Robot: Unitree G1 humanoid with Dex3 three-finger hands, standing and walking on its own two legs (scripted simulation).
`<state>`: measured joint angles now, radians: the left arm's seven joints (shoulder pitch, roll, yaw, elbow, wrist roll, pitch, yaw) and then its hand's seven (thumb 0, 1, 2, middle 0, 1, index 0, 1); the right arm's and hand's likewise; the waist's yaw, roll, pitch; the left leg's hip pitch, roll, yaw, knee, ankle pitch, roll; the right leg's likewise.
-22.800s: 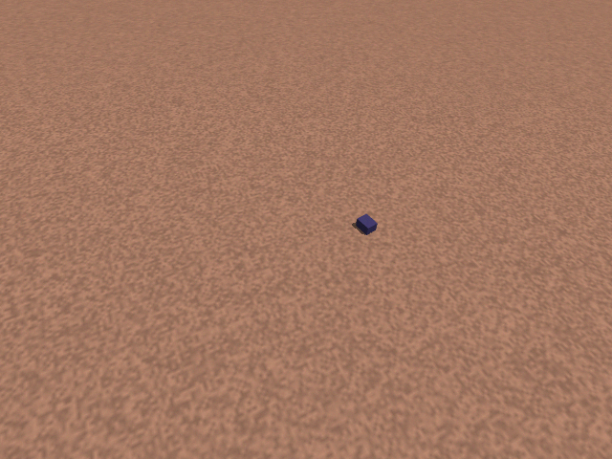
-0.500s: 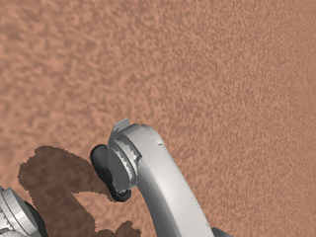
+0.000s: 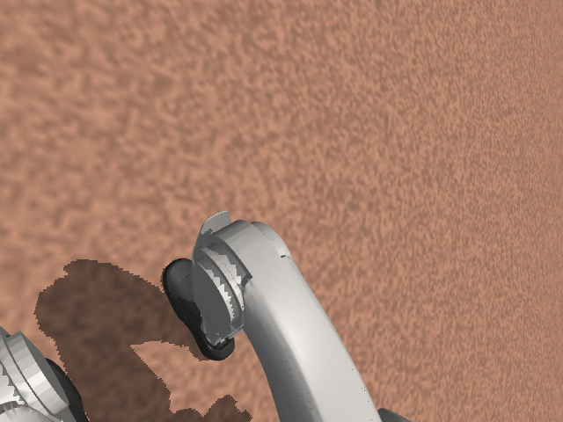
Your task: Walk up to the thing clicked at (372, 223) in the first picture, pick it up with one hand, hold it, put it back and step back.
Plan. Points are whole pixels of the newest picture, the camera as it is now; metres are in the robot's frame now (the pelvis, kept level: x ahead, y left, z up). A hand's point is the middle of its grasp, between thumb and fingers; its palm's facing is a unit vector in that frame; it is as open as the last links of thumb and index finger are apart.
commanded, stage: close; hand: left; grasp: from above
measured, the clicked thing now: out of the picture +0.47 +0.34 -0.31
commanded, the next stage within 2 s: settle in 0.22 s
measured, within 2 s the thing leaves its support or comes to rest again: leaves its support in 0.68 s
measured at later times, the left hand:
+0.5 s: hand out of the picture +0.46 +0.33 -0.28, palm faces -0.05 -0.44 -0.89, open 10.1 cm
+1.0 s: hand out of the picture +0.46 +0.36 -0.21, palm faces -0.04 -0.44 -0.90, open 10.0 cm
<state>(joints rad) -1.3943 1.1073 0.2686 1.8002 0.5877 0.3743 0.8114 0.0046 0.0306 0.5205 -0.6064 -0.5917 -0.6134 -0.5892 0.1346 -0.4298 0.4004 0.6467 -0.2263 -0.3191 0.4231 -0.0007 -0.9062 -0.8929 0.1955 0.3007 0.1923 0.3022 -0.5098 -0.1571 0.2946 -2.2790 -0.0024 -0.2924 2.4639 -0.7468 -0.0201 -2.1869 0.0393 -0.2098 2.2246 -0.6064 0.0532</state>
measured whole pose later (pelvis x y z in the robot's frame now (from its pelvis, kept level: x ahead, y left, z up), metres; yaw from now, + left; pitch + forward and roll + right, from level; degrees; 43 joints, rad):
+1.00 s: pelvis +0.00 +0.00 +0.01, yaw +2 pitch +34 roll -15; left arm -1.35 0.96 0.28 1.68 0.65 0.48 0.69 -0.01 0.01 0.44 -0.77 -0.40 -0.75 -0.43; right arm 0.20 -0.38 0.26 0.73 -0.16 -0.29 0.41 0.00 -0.91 -0.89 0.20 0.30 0.19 0.30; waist -0.43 -0.07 0.14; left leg -2.28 0.01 -0.24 2.41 -0.74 -0.01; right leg -2.21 0.03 -0.17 2.21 -0.61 0.05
